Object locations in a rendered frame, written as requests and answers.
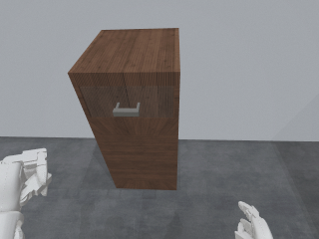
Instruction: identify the left robot hand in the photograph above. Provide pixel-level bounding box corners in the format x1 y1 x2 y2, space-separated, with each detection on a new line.
0 148 52 212

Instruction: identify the handle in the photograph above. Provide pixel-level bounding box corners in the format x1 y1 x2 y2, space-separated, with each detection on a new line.
113 102 141 117

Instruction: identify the drawer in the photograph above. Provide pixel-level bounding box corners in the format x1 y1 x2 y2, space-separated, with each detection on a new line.
80 86 173 118

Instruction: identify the robot left forearm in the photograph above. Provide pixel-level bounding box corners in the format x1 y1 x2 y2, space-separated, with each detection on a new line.
0 211 25 239

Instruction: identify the cabinet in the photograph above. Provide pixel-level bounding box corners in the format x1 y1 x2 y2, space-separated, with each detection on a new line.
68 28 180 190

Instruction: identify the right robot hand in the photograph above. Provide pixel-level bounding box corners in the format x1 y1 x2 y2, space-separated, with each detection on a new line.
234 201 273 239

